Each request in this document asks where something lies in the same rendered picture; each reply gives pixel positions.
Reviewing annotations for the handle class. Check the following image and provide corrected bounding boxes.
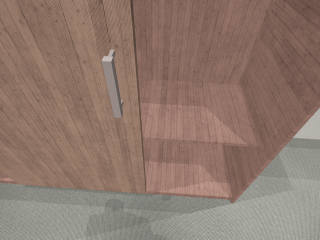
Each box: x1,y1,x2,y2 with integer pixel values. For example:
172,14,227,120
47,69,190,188
101,49,123,118

